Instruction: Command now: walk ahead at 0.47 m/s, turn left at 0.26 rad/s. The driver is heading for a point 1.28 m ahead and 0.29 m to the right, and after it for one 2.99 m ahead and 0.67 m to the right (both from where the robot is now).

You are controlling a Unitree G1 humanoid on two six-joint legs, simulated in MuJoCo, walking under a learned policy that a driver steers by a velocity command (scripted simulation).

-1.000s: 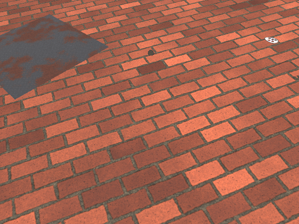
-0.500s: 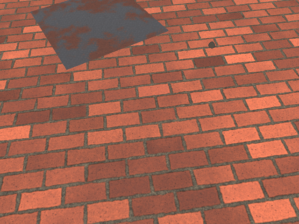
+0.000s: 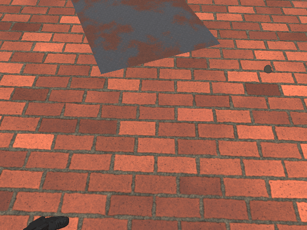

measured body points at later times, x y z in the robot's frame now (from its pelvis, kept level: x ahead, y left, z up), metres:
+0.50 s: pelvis +0.28 -0.04 +0.01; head +0.31 -0.05 +0.45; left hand +0.33 +0.24 -0.11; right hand +0.48 -0.30 -0.08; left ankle +0.47 +0.11 -0.70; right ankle +0.22 -0.12 -0.74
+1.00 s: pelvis +0.53 -0.07 +0.00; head +0.56 -0.09 +0.44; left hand +0.84 +0.05 -0.08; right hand +0.41 -0.34 -0.13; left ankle +0.48 +0.09 -0.74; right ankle +0.62 -0.28 -0.70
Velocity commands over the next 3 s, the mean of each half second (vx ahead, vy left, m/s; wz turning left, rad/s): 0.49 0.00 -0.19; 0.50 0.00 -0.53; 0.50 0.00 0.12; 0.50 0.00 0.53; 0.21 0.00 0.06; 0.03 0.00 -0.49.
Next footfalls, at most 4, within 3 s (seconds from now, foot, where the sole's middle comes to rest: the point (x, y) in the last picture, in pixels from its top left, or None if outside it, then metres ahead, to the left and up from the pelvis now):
0.12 right None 0.26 -0.12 -0.78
0.60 left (132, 214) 0.52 0.07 -0.78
1.10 right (210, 176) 0.67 -0.29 -0.78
1.64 left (177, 115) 1.04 -0.18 -0.78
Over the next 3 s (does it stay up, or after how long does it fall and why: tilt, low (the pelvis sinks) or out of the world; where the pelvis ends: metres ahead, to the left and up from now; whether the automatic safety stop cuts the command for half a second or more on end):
stays up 1.21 -0.34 0.00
